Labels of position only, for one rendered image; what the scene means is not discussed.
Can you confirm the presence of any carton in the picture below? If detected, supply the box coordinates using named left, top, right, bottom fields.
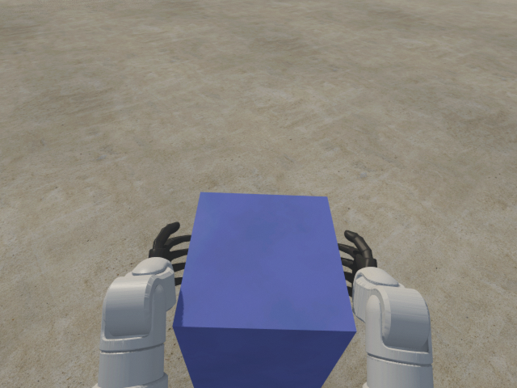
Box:
left=172, top=192, right=356, bottom=388

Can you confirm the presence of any robot right hand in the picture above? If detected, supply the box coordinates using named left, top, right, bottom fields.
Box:
left=338, top=230, right=377, bottom=297

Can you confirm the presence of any right robot forearm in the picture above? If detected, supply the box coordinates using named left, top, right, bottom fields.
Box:
left=352, top=267, right=434, bottom=388

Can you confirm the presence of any left robot forearm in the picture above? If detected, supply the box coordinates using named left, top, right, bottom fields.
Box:
left=92, top=257, right=176, bottom=388

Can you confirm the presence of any robot left hand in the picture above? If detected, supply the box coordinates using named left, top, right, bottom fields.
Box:
left=149, top=222, right=191, bottom=286

